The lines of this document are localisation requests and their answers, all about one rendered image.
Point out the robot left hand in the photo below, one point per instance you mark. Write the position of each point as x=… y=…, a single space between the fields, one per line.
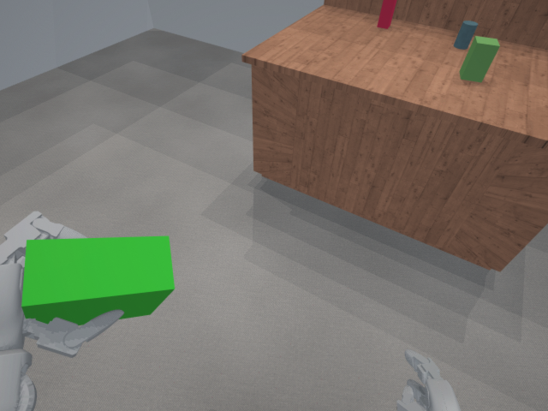
x=59 y=336

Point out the sponge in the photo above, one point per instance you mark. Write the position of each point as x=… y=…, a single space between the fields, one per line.
x=80 y=279

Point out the robot right hand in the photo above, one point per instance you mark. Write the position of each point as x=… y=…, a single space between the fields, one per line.
x=437 y=395

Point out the table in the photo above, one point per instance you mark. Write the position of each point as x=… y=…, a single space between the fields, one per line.
x=378 y=122

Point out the robot left forearm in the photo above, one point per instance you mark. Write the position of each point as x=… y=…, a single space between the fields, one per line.
x=17 y=390

